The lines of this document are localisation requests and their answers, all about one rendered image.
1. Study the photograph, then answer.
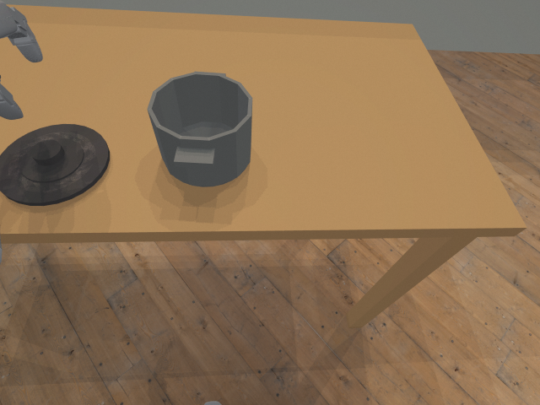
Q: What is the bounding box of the robot left hand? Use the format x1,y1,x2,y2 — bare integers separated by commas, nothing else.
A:
0,0,43,120

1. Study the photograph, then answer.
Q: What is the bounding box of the table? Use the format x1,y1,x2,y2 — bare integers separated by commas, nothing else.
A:
0,4,527,328

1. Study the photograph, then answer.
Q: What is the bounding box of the pot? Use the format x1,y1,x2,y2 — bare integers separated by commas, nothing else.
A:
147,72,252,187

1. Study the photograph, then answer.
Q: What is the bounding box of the lid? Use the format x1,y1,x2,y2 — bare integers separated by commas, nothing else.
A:
0,124,110,206

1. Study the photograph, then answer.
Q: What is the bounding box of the knob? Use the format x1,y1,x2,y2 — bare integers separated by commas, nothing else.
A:
30,140,65,166

